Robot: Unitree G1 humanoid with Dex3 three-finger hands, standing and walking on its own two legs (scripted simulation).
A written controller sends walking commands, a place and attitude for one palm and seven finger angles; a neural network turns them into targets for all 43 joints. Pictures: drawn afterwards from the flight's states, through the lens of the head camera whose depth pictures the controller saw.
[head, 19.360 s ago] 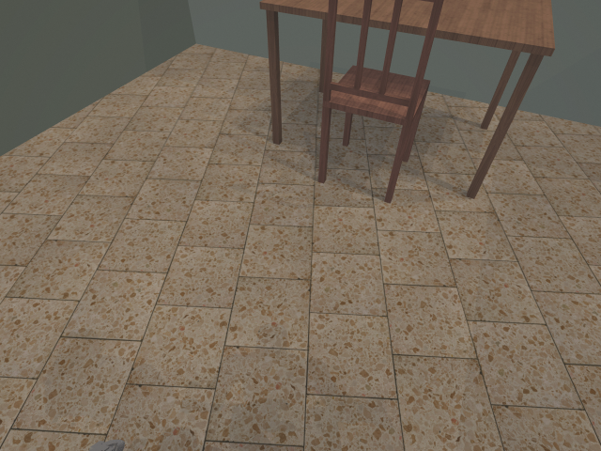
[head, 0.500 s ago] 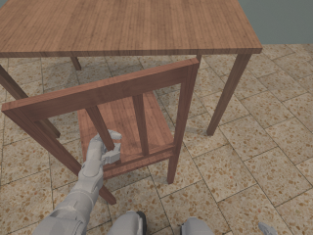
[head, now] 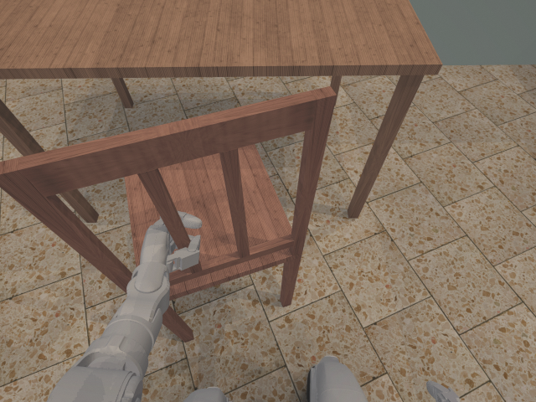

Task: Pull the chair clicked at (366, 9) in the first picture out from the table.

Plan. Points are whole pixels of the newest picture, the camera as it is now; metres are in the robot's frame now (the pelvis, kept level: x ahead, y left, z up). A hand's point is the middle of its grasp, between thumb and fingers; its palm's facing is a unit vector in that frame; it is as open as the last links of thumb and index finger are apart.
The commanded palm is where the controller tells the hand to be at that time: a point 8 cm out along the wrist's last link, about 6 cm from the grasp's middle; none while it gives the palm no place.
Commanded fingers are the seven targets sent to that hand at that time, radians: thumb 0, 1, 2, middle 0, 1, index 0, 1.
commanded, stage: step backward, pulling the chair out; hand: left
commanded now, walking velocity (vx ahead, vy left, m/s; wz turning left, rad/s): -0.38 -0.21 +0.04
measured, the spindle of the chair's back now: (177, 230) +0.38 +0.16 -0.02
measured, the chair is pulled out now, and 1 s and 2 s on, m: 0.22 0.40 0.69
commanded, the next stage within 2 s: stop walking, hand still on the chair in 1.54 s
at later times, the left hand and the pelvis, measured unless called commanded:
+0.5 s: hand (192, 287) +0.29 +0.13 -0.05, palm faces +0.00 -0.98 -0.19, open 5.4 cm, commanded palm +0.27 +0.18 -0.05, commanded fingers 0.00 0.90 0.90 -0.50 -1.45 -0.50 -1.45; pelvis -0.08 +0.00 +0.02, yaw +1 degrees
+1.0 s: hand (169, 371) +0.17 +0.14 -0.05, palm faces +0.03 -0.98 -0.19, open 5.5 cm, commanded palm +0.16 +0.19 -0.05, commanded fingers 0.00 0.90 0.90 -0.50 -1.45 -0.50 -1.45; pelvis -0.18 +0.00 +0.02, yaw +1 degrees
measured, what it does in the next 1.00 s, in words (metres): walks backwards: right foot, then left foot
